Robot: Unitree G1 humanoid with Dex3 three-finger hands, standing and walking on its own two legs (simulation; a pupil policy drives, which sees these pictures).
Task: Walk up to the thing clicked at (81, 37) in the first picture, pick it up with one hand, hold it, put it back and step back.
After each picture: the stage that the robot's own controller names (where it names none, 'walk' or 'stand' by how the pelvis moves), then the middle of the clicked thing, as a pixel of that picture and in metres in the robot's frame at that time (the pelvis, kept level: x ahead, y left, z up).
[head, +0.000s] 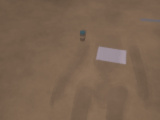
stand; (82, 35) +1.52 +0.00 -0.72
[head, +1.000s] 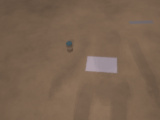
walk; (69, 46) +1.36 +0.23 -0.70
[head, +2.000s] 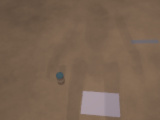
walk; (60, 78) +0.85 +0.26 -0.71
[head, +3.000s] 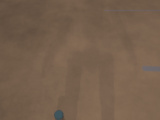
walk; (59, 117) +0.48 +0.19 -0.69
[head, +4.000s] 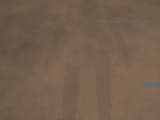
stand; out of the picture +0.33 +0.19 -0.72
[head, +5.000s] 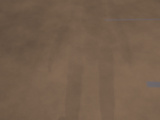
stand; out of the picture +0.33 +0.18 -0.72
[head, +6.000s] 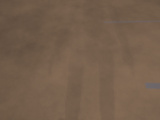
stand; out of the picture +0.33 +0.19 -0.73
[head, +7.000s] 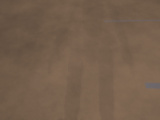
stand; out of the picture +0.32 +0.19 -0.73
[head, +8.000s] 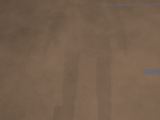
go down; out of the picture +0.34 +0.19 -0.71
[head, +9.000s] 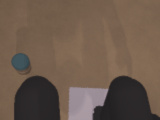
go down; (22, 64) +0.41 +0.23 -0.29
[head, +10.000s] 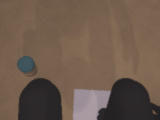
close in; (28, 67) +0.40 +0.23 -0.30
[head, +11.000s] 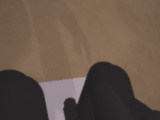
close in; out of the picture +0.39 +0.26 -0.22
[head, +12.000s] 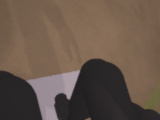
close; out of the picture +0.39 +0.28 -0.22
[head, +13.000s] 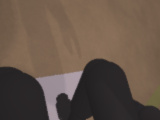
lift; out of the picture +0.36 +0.26 -0.22
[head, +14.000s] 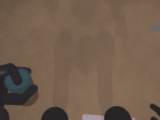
lift; (23, 88) +0.31 +0.20 -0.02
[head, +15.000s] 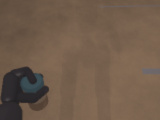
hold; (35, 92) +0.32 +0.17 +0.00
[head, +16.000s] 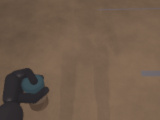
hold; (36, 93) +0.32 +0.17 -0.01
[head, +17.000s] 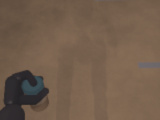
crouch; (36, 94) +0.33 +0.17 -0.04
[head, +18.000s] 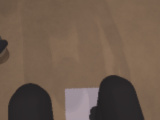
lower; out of the picture +0.45 +0.25 -0.10
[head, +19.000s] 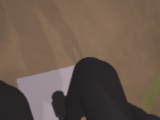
lower; out of the picture +0.42 +0.29 -0.22
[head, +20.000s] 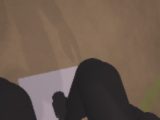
lower; out of the picture +0.41 +0.29 -0.22
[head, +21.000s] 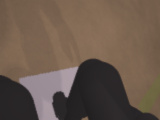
lower; out of the picture +0.41 +0.29 -0.23
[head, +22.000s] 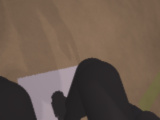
lower; out of the picture +0.41 +0.29 -0.22
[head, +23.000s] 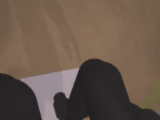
open; out of the picture +0.40 +0.26 -0.23
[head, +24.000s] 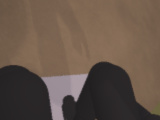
stand; out of the picture +0.39 +0.25 -0.23
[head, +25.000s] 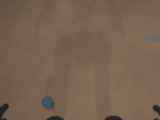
stand; (48, 103) +0.38 +0.19 -0.55
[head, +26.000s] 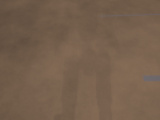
stand; out of the picture +0.35 +0.18 -0.67
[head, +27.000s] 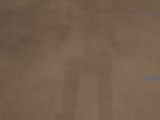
stand; out of the picture +0.35 +0.19 -0.67
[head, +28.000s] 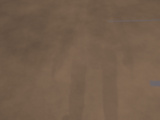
stand; out of the picture +0.36 +0.18 -0.72
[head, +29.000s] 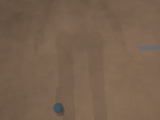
walk; (59, 109) +0.42 +0.17 -0.69
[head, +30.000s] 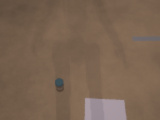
walk; (59, 85) +0.65 +0.16 -0.69
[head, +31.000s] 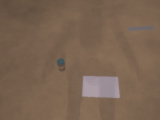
stand; (61, 65) +0.96 +0.26 -0.69
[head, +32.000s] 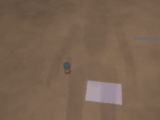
stand; (67, 68) +0.99 +0.18 -0.72
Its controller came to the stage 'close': yes
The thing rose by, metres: 0.70
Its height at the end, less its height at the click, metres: +0.00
